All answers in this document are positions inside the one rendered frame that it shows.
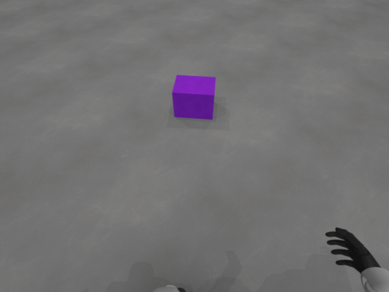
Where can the carton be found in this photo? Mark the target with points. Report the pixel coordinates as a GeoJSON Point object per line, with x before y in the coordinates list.
{"type": "Point", "coordinates": [193, 96]}

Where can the right robot forearm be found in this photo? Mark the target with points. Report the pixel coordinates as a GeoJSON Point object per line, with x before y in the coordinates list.
{"type": "Point", "coordinates": [375, 279]}

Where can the robot right hand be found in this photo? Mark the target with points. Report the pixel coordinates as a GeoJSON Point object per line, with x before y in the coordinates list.
{"type": "Point", "coordinates": [362, 258]}

